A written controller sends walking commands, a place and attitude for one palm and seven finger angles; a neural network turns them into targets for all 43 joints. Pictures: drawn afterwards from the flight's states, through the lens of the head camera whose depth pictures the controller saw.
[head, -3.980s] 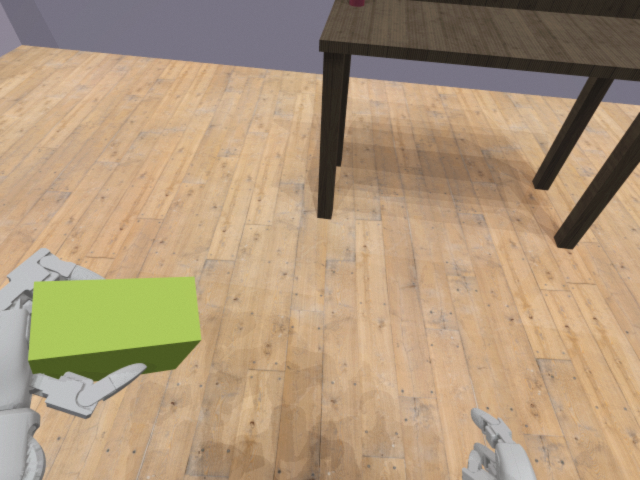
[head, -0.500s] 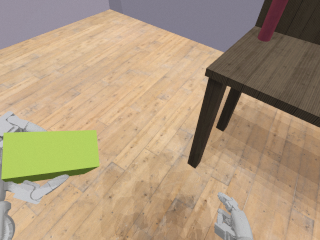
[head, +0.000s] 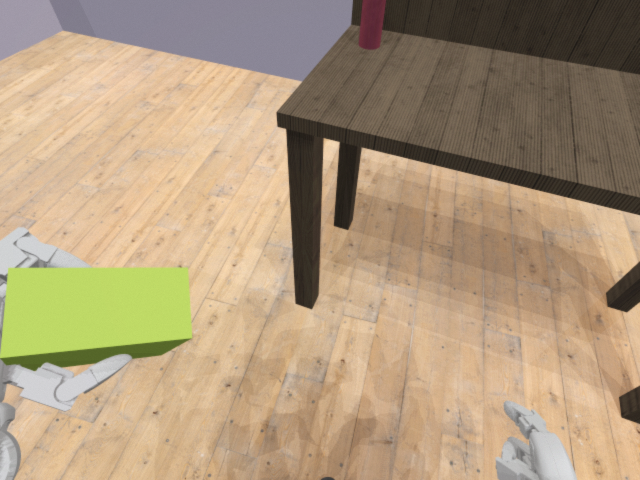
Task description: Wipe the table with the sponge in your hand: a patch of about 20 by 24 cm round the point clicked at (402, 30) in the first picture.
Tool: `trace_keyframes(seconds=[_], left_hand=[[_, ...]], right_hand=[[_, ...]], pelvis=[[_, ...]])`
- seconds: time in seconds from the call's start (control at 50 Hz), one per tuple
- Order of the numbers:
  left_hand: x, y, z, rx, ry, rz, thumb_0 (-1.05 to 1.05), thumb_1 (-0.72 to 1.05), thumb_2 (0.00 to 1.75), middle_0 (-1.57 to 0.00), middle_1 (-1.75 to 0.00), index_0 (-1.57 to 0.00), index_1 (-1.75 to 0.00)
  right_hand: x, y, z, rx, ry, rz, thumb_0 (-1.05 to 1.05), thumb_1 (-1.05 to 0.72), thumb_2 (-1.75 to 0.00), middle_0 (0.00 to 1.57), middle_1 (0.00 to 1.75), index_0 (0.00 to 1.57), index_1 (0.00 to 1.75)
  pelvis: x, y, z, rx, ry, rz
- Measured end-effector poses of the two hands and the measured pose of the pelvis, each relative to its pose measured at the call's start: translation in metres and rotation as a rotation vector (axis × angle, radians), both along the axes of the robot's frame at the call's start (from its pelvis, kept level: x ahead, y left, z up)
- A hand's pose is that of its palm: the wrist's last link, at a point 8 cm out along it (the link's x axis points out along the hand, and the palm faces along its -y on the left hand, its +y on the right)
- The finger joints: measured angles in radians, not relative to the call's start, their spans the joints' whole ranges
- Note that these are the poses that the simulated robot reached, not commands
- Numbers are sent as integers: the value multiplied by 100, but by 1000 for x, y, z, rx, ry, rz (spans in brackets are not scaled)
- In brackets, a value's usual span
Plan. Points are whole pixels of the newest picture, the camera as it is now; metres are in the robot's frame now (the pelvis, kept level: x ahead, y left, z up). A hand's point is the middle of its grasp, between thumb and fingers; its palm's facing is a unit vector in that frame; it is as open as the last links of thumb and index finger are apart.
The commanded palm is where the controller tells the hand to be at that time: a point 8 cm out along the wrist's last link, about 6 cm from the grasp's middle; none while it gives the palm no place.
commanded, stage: turn to face it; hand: left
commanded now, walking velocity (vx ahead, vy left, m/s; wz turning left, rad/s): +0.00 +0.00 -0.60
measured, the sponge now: (126, 318) +0.23 +0.20 +0.15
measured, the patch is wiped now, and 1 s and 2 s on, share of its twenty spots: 0.00 0.00 0.00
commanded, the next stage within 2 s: take the last steps up to it in 1.02 s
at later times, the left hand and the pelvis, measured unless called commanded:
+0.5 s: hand (226, 343) +0.20 +0.10 +0.17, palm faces +0.04 -0.86 -0.51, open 10.4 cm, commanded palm +0.17 +0.16 +0.18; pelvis -0.07 -0.05 +0.00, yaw -19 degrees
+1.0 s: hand (371, 412) +0.16 -0.02 +0.17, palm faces -0.19 -0.84 -0.51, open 10.4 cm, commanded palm +0.13 +0.07 +0.18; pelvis -0.16 -0.07 -0.01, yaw -34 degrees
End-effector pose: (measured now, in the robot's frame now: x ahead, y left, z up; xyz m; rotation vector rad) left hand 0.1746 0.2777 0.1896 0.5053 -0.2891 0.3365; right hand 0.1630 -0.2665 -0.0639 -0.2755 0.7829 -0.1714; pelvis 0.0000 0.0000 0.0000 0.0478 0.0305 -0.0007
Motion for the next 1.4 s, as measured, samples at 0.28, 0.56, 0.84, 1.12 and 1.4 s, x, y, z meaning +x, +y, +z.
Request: trace_keyframes(seconds=[0.28, 0.56, 0.84, 1.12, 1.4], left_hand=[[19, -81, -5, 87, 14, -164, -1, -52, 99, -69, -135, -71, -135], [2, -127, 7, 70, 9, -386, -1, -52, 99, -69, -135, -71, -135], [-7, -175, -5, 0, 24, -496, -1, -52, 99, -69, -135, -71, -135], [-40, -253, 7, 160, 69, -700, -1, -52, 99, -69, -136, -71, -135], [-51, -229, -5, 15, 1, -636, -1, -52, 99, -69, -136, -71, -135]], right_hand=[[-90, 9, -50, 227, -3, -100, 1, -90, -90, 20, 29, 20, 30], [-186, -69, -16, 55, 38, -354, 1, -91, -90, 20, 29, 20, 30], [-246, -43, -13, 147, -90, -449, 1, -91, -90, 20, 29, 20, 30], [-373, -83, -35, 140, 58, -690, 1, -91, -90, 20, 29, 20, 30], [-389, -85, -7, 14, -41, -708, 1, -91, -90, 20, 29, 20, 30]], pelvis=[[-39, -41, -15, -79, -63, -184], [-81, -45, -2, -18, -19, -366], [-123, -50, 1, -84, -26, -538], [-174, -74, 3, -22, -4, -655], [-179, -72, 4, -67, -14, -640]])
